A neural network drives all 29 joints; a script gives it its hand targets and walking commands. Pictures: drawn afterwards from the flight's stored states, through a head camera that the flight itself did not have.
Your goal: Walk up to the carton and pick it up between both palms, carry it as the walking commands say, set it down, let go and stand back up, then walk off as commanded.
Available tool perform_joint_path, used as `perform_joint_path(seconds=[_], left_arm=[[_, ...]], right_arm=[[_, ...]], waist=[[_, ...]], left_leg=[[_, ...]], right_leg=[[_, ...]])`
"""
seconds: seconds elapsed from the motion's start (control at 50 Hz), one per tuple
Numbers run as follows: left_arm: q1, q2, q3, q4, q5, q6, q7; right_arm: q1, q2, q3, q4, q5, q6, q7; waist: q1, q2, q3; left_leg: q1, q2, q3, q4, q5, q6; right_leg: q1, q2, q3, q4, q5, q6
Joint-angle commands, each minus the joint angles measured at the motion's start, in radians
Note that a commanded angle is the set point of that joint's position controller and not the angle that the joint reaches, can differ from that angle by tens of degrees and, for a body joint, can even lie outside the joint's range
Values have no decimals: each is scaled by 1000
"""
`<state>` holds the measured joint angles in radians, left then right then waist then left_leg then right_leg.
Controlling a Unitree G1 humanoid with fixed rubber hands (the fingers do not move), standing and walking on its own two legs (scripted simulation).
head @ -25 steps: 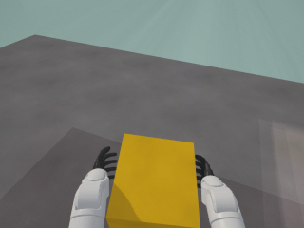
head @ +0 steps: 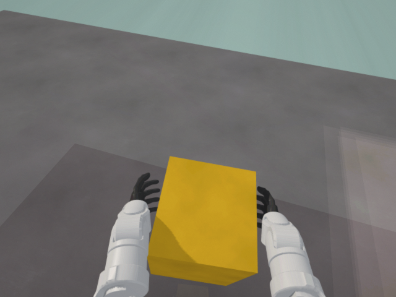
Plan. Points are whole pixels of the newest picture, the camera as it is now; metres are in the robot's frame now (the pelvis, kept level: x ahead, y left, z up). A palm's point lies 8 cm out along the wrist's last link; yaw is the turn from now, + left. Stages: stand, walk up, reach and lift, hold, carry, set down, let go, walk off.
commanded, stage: set down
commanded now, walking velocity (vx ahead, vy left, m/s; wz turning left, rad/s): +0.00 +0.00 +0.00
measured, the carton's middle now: (200, 226) +0.30 +0.04 -0.09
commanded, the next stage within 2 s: none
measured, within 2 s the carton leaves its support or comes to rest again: neither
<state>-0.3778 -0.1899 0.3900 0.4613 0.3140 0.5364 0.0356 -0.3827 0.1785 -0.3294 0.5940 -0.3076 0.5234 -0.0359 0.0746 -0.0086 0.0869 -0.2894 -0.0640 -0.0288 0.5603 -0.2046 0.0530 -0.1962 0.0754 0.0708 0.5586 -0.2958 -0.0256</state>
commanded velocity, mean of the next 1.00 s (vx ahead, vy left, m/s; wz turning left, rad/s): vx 0.00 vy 0.00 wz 0.00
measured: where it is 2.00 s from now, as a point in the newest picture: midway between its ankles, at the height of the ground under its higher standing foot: outside the picture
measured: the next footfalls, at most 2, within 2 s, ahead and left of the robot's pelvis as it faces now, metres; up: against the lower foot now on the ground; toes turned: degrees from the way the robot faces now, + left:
none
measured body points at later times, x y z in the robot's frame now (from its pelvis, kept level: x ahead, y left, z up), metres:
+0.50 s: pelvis -0.02 -0.03 -0.03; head +0.10 -0.02 +0.40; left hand +0.32 +0.15 -0.08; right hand +0.34 -0.14 -0.10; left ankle +0.06 +0.08 -0.73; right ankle +0.01 -0.11 -0.73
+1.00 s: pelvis -0.03 -0.02 -0.10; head +0.16 +0.00 +0.30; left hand +0.36 +0.17 -0.18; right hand +0.37 -0.12 -0.19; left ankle +0.06 +0.08 -0.73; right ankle +0.01 -0.11 -0.73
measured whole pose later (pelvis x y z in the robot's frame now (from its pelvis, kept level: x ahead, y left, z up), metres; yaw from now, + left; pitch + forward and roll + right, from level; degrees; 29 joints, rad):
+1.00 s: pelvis -0.03 -0.02 -0.10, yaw +0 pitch +26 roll -2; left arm -0.64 -0.07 0.41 0.58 0.18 0.22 0.04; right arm -0.66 0.11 -0.31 0.71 -0.19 0.21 -0.13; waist 0.07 -0.03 -0.02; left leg -1.26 -0.10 -0.11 1.17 -0.35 -0.01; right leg -1.18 0.15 0.03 1.19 -0.47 -0.04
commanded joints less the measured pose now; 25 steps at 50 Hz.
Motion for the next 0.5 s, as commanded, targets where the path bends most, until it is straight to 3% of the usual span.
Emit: perform_joint_path(seconds=[0.0, 0.02, 0.04, 0.06, 0.08, 0.1, 0.12, 0.14, 0.16, 0.18, 0.2, 0.22, 0.24, 0.26, 0.28, 0.3, 0.32, 0.34, 0.36, 0.38, 0.4, 0.42, 0.44, 0.46, 0.48], left_arm=[[-509, -1052, -632, 34, -253, -142, -195], [-535, -1024, -626, 81, -236, -155, -187], [-554, -1063, -619, 16, -223, -183, -167], [-461, -1058, -673, 9, -232, -190, -162], [-445, -1080, -712, -59, -259, -205, -149], [-413, -1048, -689, 5, -256, -198, -144], [-465, -1062, -709, -35, -269, -210, -147], [-523, -1042, -658, -4, -215, -227, -143], [-607, -1019, -623, 71, -225, -228, -155], [-591, -990, -613, 76, -209, -207, -156], [-617, -989, -604, 68, -211, -231, -151], [-455, -1027, -608, 88, -180, -222, -142], [-528, -1059, -668, -20, -230, -246, -147], [-499, -997, -659, 63, -193, -253, -161], [-600, -963, -614, 117, -184, -271, -166], [-612, -954, -601, 166, -175, -293, -166], [-587, -930, -590, 140, -152, -305, -171], [-533, -933, -621, 126, -158, -315, -168], [-544, -901, -585, 179, -154, -311, -172], [-587, -894, -556, 165, -143, -335, -169], [-661, -882, -524, 209, -111, -340, -182], [-586, -879, -539, 166, -120, -351, -180], [-597, -803, -530, 170, -120, -365, -196], [-661, -779, -559, 109, -168, -381, -199], [-680, -751, -523, 144, -156, -379, -211]], right_arm=[[-788, 902, 601, -220, 256, -226, 289], [-764, 873, 558, -135, 250, -240, 279], [-758, 852, 561, -153, 230, -260, 292], [-711, 857, 615, -192, 239, -275, 285], [-699, 843, 631, -188, 260, -278, 292], [-724, 795, 624, -183, 257, -279, 301], [-685, 810, 580, -124, 236, -280, 303], [-783, 827, 601, -156, 223, -295, 316], [-845, 785, 544, -94, 200, -291, 313], [-635, 759, 398, 93, 142, -275, 304], [-619, 797, 425, 54, 143, -290, 294], [-564, 823, 432, 43, 166, -292, 294], [-564, 878, 493, -42, 176, -296, 286], [-580, 896, 481, -19, 189, -311, 282], [-645, 844, 421, 59, 167, -322, 267], [-717, 869, 456, 69, 163, -333, 252], [-692, 843, 442, 21, 161, -354, 248], [-669, 874, 487, -24, 183, -362, 230], [-686, 844, 429, 50, 161, -359, 217], [-760, 838, 488, 6, 173, -380, 217], [-798, 829, 439, 46, 156, -392, 201], [-750, 929, 531, 19, 189, -382, 191], [-728, 917, 507, 14, 191, -391, 175], [-780, 966, 561, 18, 226, -394, 159], [-811, 956, 542, -9, 220, -401, 149]], waist=[[35, 20, -726], [19, 36, -601], [22, 83, -687], [18, 71, -727], [39, 75, -812], [-1, 40, -806], [-9, 66, -819], [48, 64, -711], [-42, -8, -665], [-87, 70, -561], [-49, -2, -560], [-32, 65, -610], [-40, 7, -784], [-38, 57, -718], [-43, 38, -661], [-14, -11, -603], [-56, 47, -616], [-9, -4, -760], [-18, -9, -663], [52, -15, -635], [19, 31, -613], [76, -76, -705], [51, -65, -698], [85, -101, -829], [75, -104, -781]], left_leg=[[523, 82, -226, 52, 545, -72], [444, 75, -216, 43, 440, -59], [460, 81, -262, 44, 411, -82], [468, 64, -249, 73, 536, -81], [507, 70, -264, 87, 602, -85], [542, 89, -282, 75, 586, -84], [529, 71, -258, 77, 492, -81], [404, 73, -248, 83, 349, -83], [355, 87, -274, 56, 177, -75], [313, 56, -232, 30, 80, -89], [242, 55, -206, 68, 121, -70], [316, 34, -202, 54, 179, -65], [370, 35, -188, 89, 352, -70], [292, 30, -162, 141, 510, -59], [263, 48, -190, 141, 436, -49], [178, 46, -181, 154, 274, -44], [160, 33, -165, 171, 283, -49], [229, 25, -148, 167, 365, -49], [76, 14, -131, 194, 291, -42], [16, 16, -110, 212, 274, -36], [-84, -6, -73, 235, 169, -24], [-50, 3, -74, 236, 211, -27], [-197, -20, -70, 251, 244, -10], [-131, -12, -79, 270, 272, -12], [-248, -19, -69, 286, 194, -5]], right_leg=[[-346, 3, 80, -17, 184, -19], [-424, 7, 70, -7, 125, -32], [-436, 21, 80, 26, 120, -37], [-402, 22, 79, 25, 176, -38], [-391, 22, 78, 51, 191, -38], [-460, 28, 63, 63, 147, -26], [-470, 33, 69, 49, 96, -35], [-523, 3, 104, 44, 15, -53], [-532, 11, 87, 60, -33, -44], [-556, 30, 60, 46, -53, -59], [-525, 25, 88, 64, -8, -60], [-480, 16, 90, 70, 47, -61], [-397, 30, 81, 72, 168, -38], [-490, 15, 101, 81, 220, -28], [-575, 22, 85, 101, 147, -29], [-569, 18, 81, 111, 56, -37], [-562, 14, 83, 124, 91, -39], [-481, 22, 77, 126, 183, -19], [-523, 12, 90, 142, 150, -21], [-555, 9, 116, 157, 148, -12], [-553, 5, 106, 159, 109, -9], [-447, -1, 135, 163, 166, -3], [-441, -24, 142, 187, 300, 21], [-401, -9, 125, 233, 313, 35], [-391, -30, 163, 203, 285, 34]])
